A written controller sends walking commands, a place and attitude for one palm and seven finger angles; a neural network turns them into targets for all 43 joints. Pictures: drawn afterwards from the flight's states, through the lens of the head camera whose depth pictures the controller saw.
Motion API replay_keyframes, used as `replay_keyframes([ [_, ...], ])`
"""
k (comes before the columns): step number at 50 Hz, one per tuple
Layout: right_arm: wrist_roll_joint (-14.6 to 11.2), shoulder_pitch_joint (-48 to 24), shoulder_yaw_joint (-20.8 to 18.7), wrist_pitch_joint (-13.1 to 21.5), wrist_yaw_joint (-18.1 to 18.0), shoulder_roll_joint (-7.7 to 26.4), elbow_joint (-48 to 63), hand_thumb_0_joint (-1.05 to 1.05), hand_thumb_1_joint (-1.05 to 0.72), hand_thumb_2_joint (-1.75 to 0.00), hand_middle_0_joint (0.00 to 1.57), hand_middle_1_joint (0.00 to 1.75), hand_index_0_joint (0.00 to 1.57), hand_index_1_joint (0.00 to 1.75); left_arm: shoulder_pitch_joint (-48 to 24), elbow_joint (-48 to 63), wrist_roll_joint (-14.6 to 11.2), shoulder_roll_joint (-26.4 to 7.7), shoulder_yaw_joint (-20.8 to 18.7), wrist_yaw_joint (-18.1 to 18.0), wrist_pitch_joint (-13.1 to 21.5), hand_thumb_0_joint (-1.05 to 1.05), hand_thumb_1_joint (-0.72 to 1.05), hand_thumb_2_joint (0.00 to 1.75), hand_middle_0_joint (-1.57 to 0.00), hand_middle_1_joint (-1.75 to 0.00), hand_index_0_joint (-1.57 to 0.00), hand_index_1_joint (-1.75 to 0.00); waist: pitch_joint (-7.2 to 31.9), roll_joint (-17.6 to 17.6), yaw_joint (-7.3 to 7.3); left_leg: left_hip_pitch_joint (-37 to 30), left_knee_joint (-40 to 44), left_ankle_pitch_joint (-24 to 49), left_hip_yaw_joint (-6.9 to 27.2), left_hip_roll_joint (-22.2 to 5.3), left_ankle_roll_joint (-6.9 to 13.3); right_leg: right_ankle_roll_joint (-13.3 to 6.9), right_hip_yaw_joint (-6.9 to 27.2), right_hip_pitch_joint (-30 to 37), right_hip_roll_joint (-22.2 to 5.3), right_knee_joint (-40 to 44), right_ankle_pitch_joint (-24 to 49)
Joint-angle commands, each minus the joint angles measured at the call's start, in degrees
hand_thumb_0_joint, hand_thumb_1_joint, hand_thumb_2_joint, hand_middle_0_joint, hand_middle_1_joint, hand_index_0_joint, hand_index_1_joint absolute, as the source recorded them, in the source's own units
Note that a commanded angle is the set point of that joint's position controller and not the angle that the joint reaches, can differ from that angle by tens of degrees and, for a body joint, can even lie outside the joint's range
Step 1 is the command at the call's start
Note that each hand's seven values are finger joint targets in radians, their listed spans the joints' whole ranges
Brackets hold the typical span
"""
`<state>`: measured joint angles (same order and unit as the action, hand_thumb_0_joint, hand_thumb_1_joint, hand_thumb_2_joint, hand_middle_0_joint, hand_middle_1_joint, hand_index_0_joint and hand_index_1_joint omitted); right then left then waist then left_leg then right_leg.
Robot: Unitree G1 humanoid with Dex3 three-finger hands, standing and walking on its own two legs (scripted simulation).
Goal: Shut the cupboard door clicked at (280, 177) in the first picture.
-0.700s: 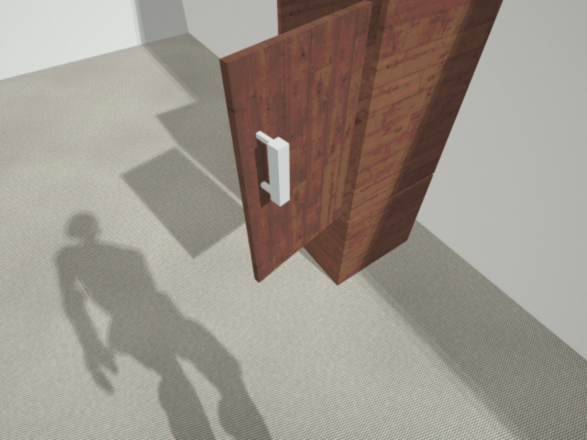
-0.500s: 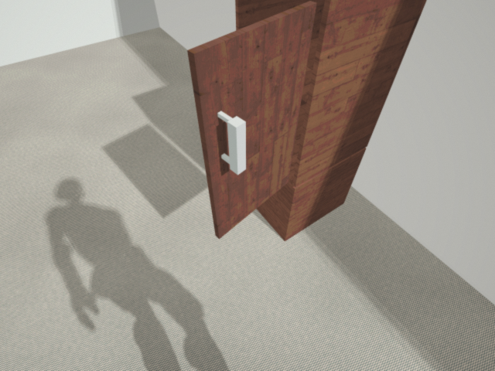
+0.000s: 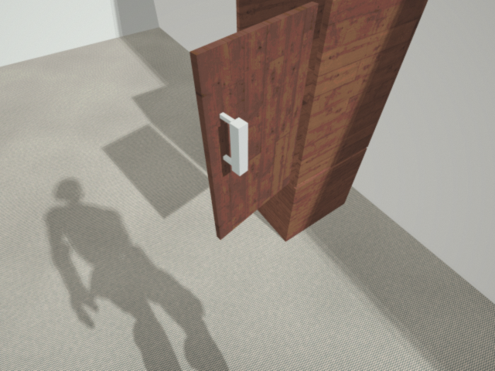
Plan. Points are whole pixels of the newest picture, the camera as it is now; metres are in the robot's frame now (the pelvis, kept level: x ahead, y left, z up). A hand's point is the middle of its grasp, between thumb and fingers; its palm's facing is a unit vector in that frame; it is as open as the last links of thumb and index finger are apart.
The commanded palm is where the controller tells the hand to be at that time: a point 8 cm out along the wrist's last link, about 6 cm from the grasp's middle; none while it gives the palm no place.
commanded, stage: look at it before walking up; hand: left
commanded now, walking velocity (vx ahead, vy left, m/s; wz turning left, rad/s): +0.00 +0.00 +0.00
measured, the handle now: (232, 143) +0.55 +0.07 +0.04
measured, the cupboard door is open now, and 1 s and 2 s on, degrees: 100 100 100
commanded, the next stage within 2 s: walk around to get in front in 0.14 s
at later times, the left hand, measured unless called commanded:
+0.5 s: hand out of the picture -0.01 +0.18 -0.18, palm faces +0.00 -0.98 -0.18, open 7.4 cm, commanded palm none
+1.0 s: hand out of the picture +0.13 +0.16 -0.17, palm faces -0.31 -0.90 -0.30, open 7.4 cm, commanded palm none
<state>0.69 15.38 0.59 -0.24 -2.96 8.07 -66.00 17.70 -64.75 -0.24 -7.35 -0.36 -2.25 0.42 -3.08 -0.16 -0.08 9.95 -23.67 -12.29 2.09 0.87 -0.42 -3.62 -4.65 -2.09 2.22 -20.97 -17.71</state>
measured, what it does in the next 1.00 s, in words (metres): steps on the spot, turning right: right foot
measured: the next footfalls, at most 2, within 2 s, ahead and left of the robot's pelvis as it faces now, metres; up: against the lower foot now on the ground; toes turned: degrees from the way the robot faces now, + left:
right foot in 0.88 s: -0.02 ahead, -0.14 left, +0.00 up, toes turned -20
left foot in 1.20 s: +0.07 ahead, +0.08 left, +0.00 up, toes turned -25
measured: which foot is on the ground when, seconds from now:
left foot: down 0.00-0.88, up 0.90-1.00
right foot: down 0.00-0.60, up 0.62-0.86, down 0.88-1.00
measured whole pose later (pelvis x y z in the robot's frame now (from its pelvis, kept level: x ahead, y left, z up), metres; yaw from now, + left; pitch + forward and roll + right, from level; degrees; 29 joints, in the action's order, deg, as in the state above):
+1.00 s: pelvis -0.03 -0.01 -0.02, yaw -21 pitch +0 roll +0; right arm 0.8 8.1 -3.9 -3.8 -1.6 14.7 -54.4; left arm 8.4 -51.8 1.5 -12.7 -4.4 -0.2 -2.0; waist -7.5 -3.0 -0.2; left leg 26.4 -61.9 -28.0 -3.1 -4.7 -3.3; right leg -0.6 0.3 -18.9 0.0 -36.1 -17.5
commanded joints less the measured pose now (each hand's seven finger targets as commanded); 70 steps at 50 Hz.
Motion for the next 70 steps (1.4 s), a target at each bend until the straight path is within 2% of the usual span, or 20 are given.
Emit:
replay_keyframes([
  [1, 0.2, 4.2, -0.8, 0.6, -0.4, 5.3, 0.8, 0.00, -0.90, -0.90, 0.20, 0.30, 0.20, 0.30, 5.4, 0.7, 0.2, -5.7, -1.2, -0.2, 0.7, 0.00, 0.90, 0.90, -0.20, -0.30, -0.20, -0.30, -1.8, 0.9, -0.03, -1.0, 1.6, 14.2, 3.1, -5.2, 2.7, 1.8, 5.7, -3.7, -8.6, 3.9, 17.3],
  [15, 0.2, 4.4, -1.2, 0.1, -0.8, 5.0, 0.8, 0.00, -0.90, -0.90, 0.20, 0.30, 0.20, 0.30, 5.6, 1.0, 0.4, -5.7, -1.8, -0.3, 0.0, 0.00, 0.90, 0.90, -0.20, -0.30, -0.20, -0.30, -1.7, 1.5, -0.04, -1.1, -0.5, 13.5, 1.1, -5.8, 2.3, 1.9, 7.4, -5.0, -8.4, 2.7, 21.2],
  [27, 0.3, 0.6, -4.1, -1.0, -1.2, 6.7, 7.0, 0.00, -0.90, -0.90, 0.20, 0.30, 0.20, 0.30, -0.3, 7.2, 1.3, -10.5, -5.5, 1.0, -2.3, 0.00, 0.90, 0.90, -0.20, -0.30, -0.20, -0.30, -0.7, 2.8, 0.79, 2.8, -9.1, 2.2, -4.1, -6.5, 0.1, -3.5, 17.7, -11.7, -10.7, -4.0, 25.0],
  [30, 0.9, 4.3, -5.0, -0.3, -1.6, 11.5, 7.0, 0.00, -0.90, -0.90, 0.20, 0.30, 0.20, 0.30, -2.6, 9.7, 1.0, -7.7, -5.2, 1.5, -2.5, 0.00, 0.90, 0.90, -0.20, -0.30, -0.20, -0.30, 1.6, -13.1, 1.76, -5.7, 1.9, 14.4, 9.3, -19.6, 7.4, 1.7, 8.1, -21.2, -0.6, -19.5, 6.4],
  [31, 1.0, 5.9, -5.3, 0.2, -1.6, 12.5, 7.1, 0.00, -0.90, -0.90, 0.20, 0.30, 0.20, 0.30, -4.8, 10.9, 1.2, -7.8, -5.3, 1.8, -2.7, 0.00, 0.90, 0.90, -0.20, -0.30, -0.20, -0.30, 1.5, -15.7, 2.57, -5.5, 6.7, 18.4, 14.1, -26.1, 11.9, 2.8, 5.3, -25.1, 0.3, -32.5, -13.8],
  [32, 1.2, 5.7, -5.0, 0.4, -1.7, 12.9, 7.8, 0.00, -0.90, -0.90, 0.20, 0.30, 0.20, 0.30, -6.0, 11.8, 1.5, -8.2, -5.6, 2.2, -3.0, 0.00, 0.90, 0.90, -0.20, -0.30, -0.20, -0.30, 1.7, -10.4, 2.16, -3.8, 7.3, 16.3, 14.0, -27.4, 13.4, 3.0, 7.5, -25.8, -1.7, -39.5, -16.8],
  [35, 1.4, -1.5, -4.9, 0.7, -1.4, 12.9, 10.8, 0.00, -0.90, -0.90, 0.20, 0.30, 0.20, 0.30, -6.7, 12.6, 1.6, -6.6, -5.7, 3.5, -3.3, 0.00, 0.90, 0.90, -0.20, -0.30, -0.20, -0.30, 1.4, -4.4, -0.63, -0.6, 6.4, 12.0, 4.1, -23.1, 10.2, 3.7, 6.4, -24.9, -4.9, -38.2, -10.9],
  [39, 1.6, -2.5, -5.5, 0.3, -0.5, 14.6, 12.0, 0.00, -0.90, -0.90, 0.20, 0.30, 0.20, 0.30, -6.8, 13.9, 1.5, -7.1, -5.3, 4.0, -3.2, 0.00, 0.90, 0.90, -0.20, -0.30, -0.20, -0.30, 2.1, -10.3, -0.17, 1.2, 2.6, 13.4, -3.8, -21.0, 7.6, 4.0, 1.6, -18.3, -4.1, -24.6, -8.6],
  [42, 1.1, -3.9, -6.2, -0.4, 0.3, 15.4, 13.4, 0.00, -0.90, -0.90, 0.20, 0.30, 0.20, 0.30, -2.7, 13.3, 1.7, -9.2, -5.9, 3.9, -2.6, 0.00, 0.90, 0.90, -0.20, -0.30, -0.20, -0.30, 3.4, -5.7, -2.53, 6.8, -6.7, 6.8, -8.3, -18.2, 3.3, 3.5, -0.8, -7.7, -2.8, -10.8, 3.7],
  [43, 0.6, -4.6, -6.0, -0.8, 0.7, 13.3, 14.5, 0.00, -0.90, -0.90, 0.20, 0.30, 0.20, 0.30, -0.6, 12.9, 2.0, -13.5, -6.7, 3.5, -1.8, 0.00, 0.90, 0.90, -0.20, -0.30, -0.20, -0.30, 3.2, 5.0, -3.79, 12.8, -17.8, -3.6, -12.1, -13.3, -0.3, 1.4, 7.5, -3.2, -8.7, -2.3, 10.6],
  [44, 0.4, -6.5, -5.0, -1.1, 1.3, 8.7, 17.5, 0.00, -0.90, -0.90, 0.20, 0.30, 0.20, 0.30, 0.1, 13.2, 2.4, -20.2, -7.9, 2.5, -1.4, 0.00, 0.90, 0.90, -0.20, -0.30, -0.20, -0.30, 2.7, 22.3, -4.60, 24.5, -33.6, -24.2, -12.6, -4.7, -3.1, -5.3, 29.8, -2.7, -23.3, 3.8, 22.4],
  [45, 0.6, -8.3, -5.2, -1.8, 1.3, 10.9, 18.7, 0.00, -0.90, -0.90, 0.20, 0.30, 0.20, 0.30, 2.0, 13.6, 1.6, -21.4, -7.7, 2.0, -1.5, 0.00, 0.90, 0.90, -0.20, -0.30, -0.20, -0.30, 4.0, 14.0, -6.09, 23.0, -40.5, -23.8, -4.8, -5.5, -2.7, -9.5, 31.0, -6.0, -25.5, 3.0, 22.6],
  [49, 0.3, -7.9, -5.0, -1.6, 1.2, 9.7, 17.2, 0.00, -0.90, -0.90, 0.20, 0.30, 0.20, 0.30, -6.7, 16.1, 2.0, -15.8, -6.6, 1.1, -1.6, 0.00, 0.90, 0.90, -0.20, -0.30, -0.20, -0.30, 5.7, 10.8, -1.11, 21.2, -41.3, -14.0, -2.4, -5.7, -3.1, -7.2, 21.2, -7.1, -16.1, -1.8, 24.4],
  [53, -0.2, -7.6, -4.7, -1.4, 1.2, 8.1, 17.6, 0.00, -0.90, -0.90, 0.20, 0.30, 0.20, 0.30, -5.8, 16.3, 2.2, -17.0, -6.8, 1.3, -1.8, 0.00, 0.90, 0.90, -0.20, -0.30, -0.20, -0.30, 5.3, 7.9, -1.41, 14.9, -27.4, -14.0, -4.0, -3.0, -2.9, -7.5, 23.1, -8.6, -14.5, -2.5, 26.1],
  [57, -0.5, -1.4, -4.6, -0.5, 0.6, 8.9, 16.6, 0.00, -0.90, -0.90, 0.20, 0.30, 0.20, 0.30, -8.3, 16.9, 1.6, -16.0, -6.8, 1.6, -2.4, 0.00, 0.90, 0.90, -0.20, -0.30, -0.20, -0.30, 6.0, 9.1, 1.91, 3.2, -8.4, -6.0, -4.0, -1.9, -2.0, -4.1, 24.1, -14.4, -11.4, -5.8, 22.1],
  [58, -0.3, 1.5, -4.8, 0.3, 0.2, 11.0, 15.8, 0.00, -0.90, -0.90, 0.20, 0.30, 0.20, 0.30, -9.1, 17.4, 1.2, -13.9, -6.3, 1.8, -2.6, 0.00, 0.90, 0.90, -0.20, -0.30, -0.20, -0.30, 7.0, 3.2, 3.25, -5.0, 1.0, -2.8, -0.4, -5.8, -0.7, -1.0, 21.1, -21.1, -7.7, -9.9, 15.5],
  [59, 0.7, 2.2, -5.7, 0.9, 0.1, 17.1, 16.1, 0.00, -0.90, -0.90, 0.20, 0.30, 0.20, 0.30, -7.7, 18.8, 0.6, -9.6, -5.4, 2.5, -2.8, 0.00, 0.90, 0.90, -0.20, -0.30, -0.20, -0.30, 6.7, -14.9, 2.86, -10.3, 7.7, 1.5, 16.4, -21.4, 4.7, 3.2, 12.3, -31.6, 0.8, -21.5, -5.1],
  [60, 0.9, 3.2, -5.9, 0.6, -0.2, 19.0, 17.0, 0.00, -0.90, -0.90, 0.20, 0.30, 0.20, 0.30, -9.7, 20.1, 1.4, -10.6, -5.1, 2.8, -2.5, 0.00, 0.90, 0.90, -0.20, -0.30, -0.20, -0.30, 4.9, -16.6, 3.39, -5.0, 8.3, 7.6, 22.1, -30.1, 10.4, 5.2, 7.3, -32.3, 0.0, -34.7, -18.2],
  [65, 1.0, -3.4, -4.2, 1.0, -0.5, 13.4, 18.5, 0.00, -0.90, -0.90, 0.20, 0.30, 0.20, 0.30, -8.9, 17.0, 1.5, -9.5, -5.5, 4.5, -3.0, 0.00, 0.90, 0.90, -0.20, -0.30, -0.20, -0.30, 3.5, -9.8, -0.11, -3.6, 2.2, 26.2, -0.1, -18.6, 7.8, 7.3, 4.7, -31.4, -3.9, -45.9, -7.8],
  [70, 1.2, 1.7, -5.4, 0.5, 0.0, 14.6, 16.0, 0.00, -0.90, -0.90, 0.20, 0.30, 0.20, 0.30, -12.4, 18.1, 1.5, -8.0, -4.6, 4.7, -2.9, 0.00, 0.90, 0.90, -0.20, -0.30, -0.20, -0.30, 3.8, -11.2, 2.47, -5.2, 0.4, 25.8, -4.8, -19.4, 7.2, 6.4, -0.2, -24.1, -3.1, -27.4, -7.7],
])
